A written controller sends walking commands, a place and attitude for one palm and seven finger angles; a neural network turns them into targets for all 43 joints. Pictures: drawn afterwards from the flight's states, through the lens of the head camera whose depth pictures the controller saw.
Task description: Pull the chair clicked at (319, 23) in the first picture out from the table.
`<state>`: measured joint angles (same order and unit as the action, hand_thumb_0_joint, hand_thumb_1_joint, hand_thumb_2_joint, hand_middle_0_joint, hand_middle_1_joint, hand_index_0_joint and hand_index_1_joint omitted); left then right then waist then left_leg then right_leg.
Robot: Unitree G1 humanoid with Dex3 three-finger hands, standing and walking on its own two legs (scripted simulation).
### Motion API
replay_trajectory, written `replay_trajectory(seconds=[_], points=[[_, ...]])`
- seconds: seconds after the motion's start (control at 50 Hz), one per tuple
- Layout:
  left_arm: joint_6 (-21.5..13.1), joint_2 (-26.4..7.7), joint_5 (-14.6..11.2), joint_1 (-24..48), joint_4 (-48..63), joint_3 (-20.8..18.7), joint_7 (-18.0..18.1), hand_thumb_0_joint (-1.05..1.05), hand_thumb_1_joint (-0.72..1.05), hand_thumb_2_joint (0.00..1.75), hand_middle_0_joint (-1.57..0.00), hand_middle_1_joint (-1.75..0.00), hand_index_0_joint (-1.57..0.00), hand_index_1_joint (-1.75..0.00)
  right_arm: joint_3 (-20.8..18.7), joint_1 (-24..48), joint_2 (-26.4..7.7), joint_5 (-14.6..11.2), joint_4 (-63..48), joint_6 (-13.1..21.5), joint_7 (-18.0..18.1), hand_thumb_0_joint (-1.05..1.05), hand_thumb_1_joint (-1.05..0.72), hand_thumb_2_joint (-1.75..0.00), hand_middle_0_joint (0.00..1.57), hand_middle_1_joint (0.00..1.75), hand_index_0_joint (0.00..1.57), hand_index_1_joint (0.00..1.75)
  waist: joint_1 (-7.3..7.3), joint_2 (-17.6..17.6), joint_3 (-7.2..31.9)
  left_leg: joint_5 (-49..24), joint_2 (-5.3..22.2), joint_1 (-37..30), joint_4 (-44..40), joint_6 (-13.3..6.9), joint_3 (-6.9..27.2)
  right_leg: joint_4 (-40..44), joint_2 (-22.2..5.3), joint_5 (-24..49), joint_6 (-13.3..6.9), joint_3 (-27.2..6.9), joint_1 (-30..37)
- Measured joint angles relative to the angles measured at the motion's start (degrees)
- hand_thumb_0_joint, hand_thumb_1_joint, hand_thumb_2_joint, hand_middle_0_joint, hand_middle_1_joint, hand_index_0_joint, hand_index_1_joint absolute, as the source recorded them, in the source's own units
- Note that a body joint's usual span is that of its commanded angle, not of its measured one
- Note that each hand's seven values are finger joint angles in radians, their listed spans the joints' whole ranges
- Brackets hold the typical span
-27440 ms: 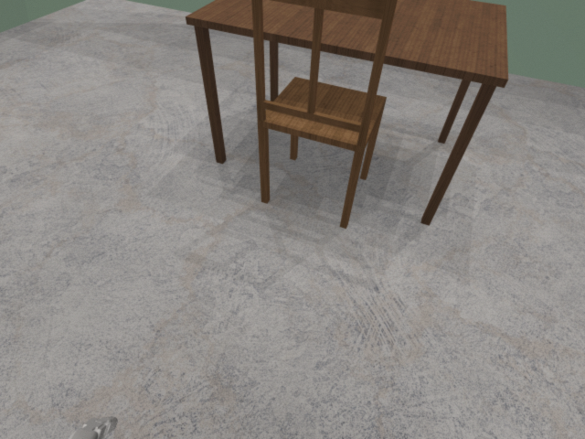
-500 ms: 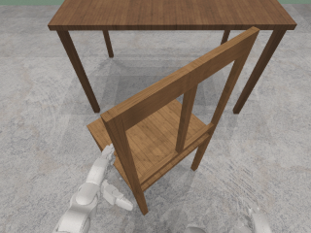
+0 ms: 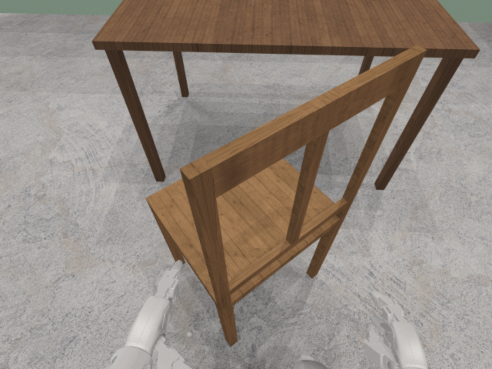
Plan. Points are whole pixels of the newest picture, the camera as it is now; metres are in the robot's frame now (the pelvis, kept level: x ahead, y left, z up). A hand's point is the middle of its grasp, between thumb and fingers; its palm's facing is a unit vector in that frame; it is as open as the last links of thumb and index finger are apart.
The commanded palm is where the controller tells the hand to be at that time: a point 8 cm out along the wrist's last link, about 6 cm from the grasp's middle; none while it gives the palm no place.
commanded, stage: draw the fingers out of the gap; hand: left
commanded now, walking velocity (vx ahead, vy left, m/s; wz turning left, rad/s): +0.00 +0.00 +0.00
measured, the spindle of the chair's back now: (302, 197) +0.43 -0.10 +0.00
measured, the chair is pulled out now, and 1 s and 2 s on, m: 0.46 0.46 0.46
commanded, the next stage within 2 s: draw the hand back to the body in 0.30 s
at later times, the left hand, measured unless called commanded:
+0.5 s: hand (181, 368) +0.14 +0.10 +0.00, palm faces -0.10 -0.99 -0.01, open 17.5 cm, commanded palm +0.12 +0.16 +0.02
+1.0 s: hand (106, 326) +0.17 +0.17 +0.10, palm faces +0.13 -0.96 -0.25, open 17.0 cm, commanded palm +0.13 +0.22 +0.11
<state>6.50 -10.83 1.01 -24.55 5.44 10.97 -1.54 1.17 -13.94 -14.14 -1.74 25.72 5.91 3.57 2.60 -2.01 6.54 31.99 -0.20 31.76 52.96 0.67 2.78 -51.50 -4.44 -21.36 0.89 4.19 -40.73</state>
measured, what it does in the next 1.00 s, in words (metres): stands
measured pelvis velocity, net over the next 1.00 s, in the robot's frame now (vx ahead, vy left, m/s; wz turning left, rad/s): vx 0.00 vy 0.00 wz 0.00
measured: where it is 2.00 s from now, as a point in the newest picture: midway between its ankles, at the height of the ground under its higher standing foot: outside the picture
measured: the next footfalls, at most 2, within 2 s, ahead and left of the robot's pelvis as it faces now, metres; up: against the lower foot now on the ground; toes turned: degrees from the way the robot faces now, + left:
none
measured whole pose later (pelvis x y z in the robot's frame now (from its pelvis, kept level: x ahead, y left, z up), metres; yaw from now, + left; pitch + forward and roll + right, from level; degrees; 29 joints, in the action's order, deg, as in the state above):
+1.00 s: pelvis +0.00 +0.00 -0.01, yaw +0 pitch +10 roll -1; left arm -7.9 -15.5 -7.1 -42.1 30.4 -4.5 2.4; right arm -0.7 -14.6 -11.1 -3.2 26.8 5.9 6.0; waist -1.3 -3.5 7.3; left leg 34.1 1.0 32.0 56.2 1.4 3.6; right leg -53.8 -3.4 -23.0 0.4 5.1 -40.5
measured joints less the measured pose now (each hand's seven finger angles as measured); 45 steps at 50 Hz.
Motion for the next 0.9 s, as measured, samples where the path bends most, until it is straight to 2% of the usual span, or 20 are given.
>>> replay_trajectory(seconds=[0.22,0.44,0.46,0.5,0.56,0.62,0.68,0.72,0.76,0.8,0.86,0.9], points=[[1.7,0.2,0.9,-7.1,6.2,0.9,0.6,-0.01,-0.53,0.21,-0.01,0.00,0.00,0.00,0.3,-0.8,0.9,-0.2,-2.3,-0.8,0.3,0.02,-0.90,-0.90,0.20,0.30,0.20,0.30,-0.11,0.1,1.1,1.1,-0.1,1.7,2.6,-0.3,-0.3,-2.1,-0.1,-0.6,0.3,-0.4,-1.7],[0.9,0.3,2.4,-14.9,12.4,2.4,0.9,-0.01,-0.54,0.21,-0.01,0.00,0.00,0.00,-0.8,-1.6,1.0,-0.4,-4.2,-0.7,1.0,0.02,-0.90,-0.90,0.20,0.30,0.20,0.30,-0.52,0.3,1.9,2.4,-0.1,4.2,5.4,-0.5,-0.4,-4.6,-0.1,-1.6,0.4,-0.6,-4.2],[0.0,0.6,0.3,-15.6,12.9,2.1,1.0,-0.01,-0.54,0.20,-0.01,0.00,0.00,0.00,-0.9,-1.6,1.1,-0.4,-4.3,-0.3,1.0,0.02,-0.90,-0.90,0.20,0.30,0.20,0.30,-0.53,0.3,2.0,2.6,-0.1,4.6,5.8,-0.5,-0.4,-4.9,-0.1,-1.7,0.4,-0.6,-4.6],[-4.0,1.7,-3.1,-16.8,14.1,1.0,1.6,-0.01,-0.54,0.20,-0.01,0.00,-0.01,0.00,-1.0,-1.5,1.4,-0.4,-3.8,0.9,1.2,0.02,-0.90,-0.90,0.20,0.30,0.20,0.30,-0.86,0.7,2.1,3.0,0.0,5.7,6.8,-0.3,-0.3,-5.7,0.0,-2.0,0.3,-0.5,-5.6],[-9.9,2.8,-6.1,-17.4,16.8,-1.1,2.8,-0.01,-0.54,0.20,-0.01,0.00,-0.01,0.00,-1.4,-1.3,1.9,-0.6,-2.8,2.1,0.9,0.02,-0.90,-0.90,0.20,0.30,0.20,0.30,-1.73,1.1,2.2,3.7,0.2,7.0,8.4,-0.1,0.0,-6.9,0.1,-2.4,0.2,-0.3,-6.8],[-16.7,3.3,-7.0,-17.4,18.9,-3.4,3.7,-0.01,-0.54,0.20,-0.01,0.00,-0.01,0.00,-1.7,-0.8,2.4,-0.5,-1.3,2.8,0.1,0.02,-0.90,-0.90,0.20,0.30,0.20,0.30,-2.49,1.1,2.8,4.3,0.4,8.4,9.9,0.1,0.3,-8.2,0.2,-2.9,0.0,0.0,-8.0],[-24.2,3.5,-6.6,-16.6,19.4,-4.8,3.3,-0.01,-0.54,0.20,0.00,0.00,0.00,0.00,-2.1,0.4,2.9,-0.3,0.1,3.0,-1.2,0.02,-0.90,-0.90,0.20,0.30,0.20,0.30,-2.96,0.9,3.2,5.1,0.5,10.3,12.0,0.2,0.4,-10.1,0.3,-3.5,-0.1,0.0,-10.0],[-26.4,3.1,-6.1,-15.7,19.2,-5.2,1.8,-0.01,-0.54,0.20,0.00,0.00,0.00,0.00,-2.2,1.3,3.1,-0.4,0.5,2.3,-1.8,0.02,-0.90,-0.90,0.20,0.30,0.20,0.30,-3.23,0.6,2.7,5.6,0.6,11.1,13.2,0.3,0.3,-11.3,0.4,-3.9,-0.2,-0.1,-10.9],[-25.2,2.1,-6.1,-15.4,19.2,-5.4,0.0,-0.01,-0.54,0.20,0.00,0.00,0.00,0.00,-2.0,1.9,3.2,-0.8,0.4,1.2,-1.8,0.02,-0.90,-0.90,0.20,0.30,0.20,0.30,-3.44,0.2,1.9,5.8,0.7,10.8,13.4,0.3,0.2,-11.5,0.5,-4.0,-0.1,-0.3,-10.7],[-22.3,0.6,-6.8,-15.8,19.7,-6.0,-1.4,-0.01,-0.54,0.20,0.00,0.00,0.00,0.00,-1.7,1.9,3.4,-1.2,0.0,0.3,-1.2,0.02,-0.90,-0.90,0.20,0.30,0.20,0.30,-3.48,-0.3,1.4,5.5,0.7,9.7,12.6,0.4,0.1,-10.9,0.6,-3.8,-0.1,-0.4,-9.7],[-18.6,-1.7,-9.2,-17.4,21.4,-8.4,-1.8,-0.01,-0.54,0.20,-0.01,0.00,-0.01,0.00,-1.4,1.3,3.7,-1.8,-0.3,-0.2,0.0,0.02,-0.90,-0.90,0.20,0.30,0.20,0.30,-3.32,-0.9,1.0,4.7,0.9,7.2,10.2,0.3,0.1,-8.8,0.8,-3.3,-0.3,-0.2,-7.3],[-18.1,-2.5,-11.1,-18.2,22.8,-10.9,-1.3,-0.02,-0.53,0.21,-0.01,0.00,-0.01,0.00,-1.3,0.8,3.7,-2.1,-0.1,0.2,0.8,0.02,-0.90,-0.90,0.20,0.30,0.20,0.30,-3.25,-1.3,1.0,4.0,1.0,5.6,8.4,0.4,0.3,-7.1,0.9,-2.8,-0.4,0.2,-5.5]])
